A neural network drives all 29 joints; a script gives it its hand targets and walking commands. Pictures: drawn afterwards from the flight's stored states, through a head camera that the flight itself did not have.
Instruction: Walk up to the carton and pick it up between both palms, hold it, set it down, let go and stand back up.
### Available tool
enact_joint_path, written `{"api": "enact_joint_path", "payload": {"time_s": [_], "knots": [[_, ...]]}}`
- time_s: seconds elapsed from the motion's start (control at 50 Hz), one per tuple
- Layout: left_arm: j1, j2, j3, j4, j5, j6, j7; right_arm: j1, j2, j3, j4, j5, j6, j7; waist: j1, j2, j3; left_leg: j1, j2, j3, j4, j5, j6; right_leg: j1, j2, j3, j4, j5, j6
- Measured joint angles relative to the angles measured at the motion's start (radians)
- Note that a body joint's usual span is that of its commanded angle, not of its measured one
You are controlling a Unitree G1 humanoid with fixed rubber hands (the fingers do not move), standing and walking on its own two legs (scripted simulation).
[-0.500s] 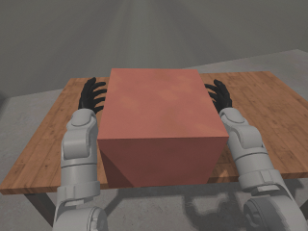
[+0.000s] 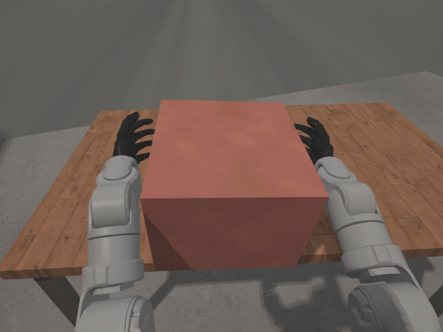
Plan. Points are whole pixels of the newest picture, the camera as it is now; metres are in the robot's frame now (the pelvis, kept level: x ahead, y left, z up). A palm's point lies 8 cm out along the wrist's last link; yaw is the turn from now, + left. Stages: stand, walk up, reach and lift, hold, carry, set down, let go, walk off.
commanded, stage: hold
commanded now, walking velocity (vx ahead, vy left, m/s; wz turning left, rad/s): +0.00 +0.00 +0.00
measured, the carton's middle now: (225, 178) +0.36 +0.00 +0.15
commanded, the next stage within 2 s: set down in 1.04 s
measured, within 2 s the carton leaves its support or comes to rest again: neither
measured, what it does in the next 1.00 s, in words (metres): stands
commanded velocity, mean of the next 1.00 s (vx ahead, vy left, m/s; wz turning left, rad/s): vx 0.00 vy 0.00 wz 0.00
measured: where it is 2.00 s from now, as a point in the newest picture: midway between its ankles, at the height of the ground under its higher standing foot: outside the picture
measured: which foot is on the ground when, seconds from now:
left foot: down 0.00-1.00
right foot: down 0.00-1.00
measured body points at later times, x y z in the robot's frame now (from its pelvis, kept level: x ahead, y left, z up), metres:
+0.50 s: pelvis -0.01 -0.01 +0.00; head -0.06 +0.01 +0.45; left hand +0.36 +0.17 +0.21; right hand +0.37 -0.17 +0.19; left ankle +0.01 +0.11 -0.75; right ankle +0.01 -0.12 -0.75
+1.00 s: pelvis +0.00 +0.00 +0.00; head -0.07 +0.01 +0.44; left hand +0.36 +0.17 +0.21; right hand +0.37 -0.17 +0.19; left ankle +0.01 +0.11 -0.75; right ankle +0.01 -0.12 -0.75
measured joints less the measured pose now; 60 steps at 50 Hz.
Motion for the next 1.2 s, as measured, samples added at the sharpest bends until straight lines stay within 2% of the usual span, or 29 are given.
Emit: {"api": "enact_joint_path", "payload": {"time_s": [0.12, 0.4, 0.7, 0.9, 1.08, 1.2], "knots": [[0.010, -0.013, 0.000, -0.029, -0.001, -0.004, 0.005, 0.011, -0.013, 0.011, -0.030, 0.017, -0.002, -0.005, -0.001, 0.008, 0.004, 0.007, 0.003, 0.006, 0.005, -0.005, 0.000, 0.005, 0.003, 0.008, 0.001, 0.000, 0.000], [-0.030, -0.005, 0.028, 0.021, 0.000, -0.001, 0.002, -0.046, -0.008, 0.002, 0.037, -0.001, 0.003, 0.002, 0.023, 0.001, 0.007, 0.006, 0.005, 0.007, -0.015, 0.012, -0.005, -0.008, 0.005, 0.009, 0.007, 0.005, -0.006], [-0.026, 0.006, 0.012, 0.052, -0.011, -0.015, 0.002, -0.022, 0.006, -0.014, 0.034, -0.008, -0.001, -0.002, 0.012, -0.004, -0.020, -0.017, 0.003, -0.005, -0.012, 0.010, -0.006, -0.025, 0.004, -0.002, 0.006, 0.000, -0.007], [0.014, 0.001, 0.005, -0.018, -0.008, 0.003, 0.000, -0.003, -0.012, 0.025, -0.009, 0.031, 0.009, -0.018, 0.005, 0.001, -0.010, 0.010, 0.003, 0.001, -0.004, -0.004, -0.002, 0.006, 0.005, 0.006, 0.001, -0.004, -0.003], [0.003, 0.001, 0.010, -0.023, -0.006, 0.012, 0.000, -0.009, -0.002, 0.010, -0.006, 0.019, 0.007, -0.006, 0.012, -0.005, 0.007, 0.019, 0.002, 0.000, -0.001, -0.003, -0.002, 0.017, 0.005, 0.006, -0.002, -0.001, -0.002], [-0.040, -0.003, 0.026, 0.042, 0.023, -0.032, -0.014, -0.048, 0.010, -0.027, 0.052, -0.045, -0.027, 0.023, 0.010, -0.003, 0.034, 0.033, -0.002, 0.000, -0.009, 0.004, 0.000, 0.026, 0.000, 0.005, 0.003, -0.001, -0.002]]}}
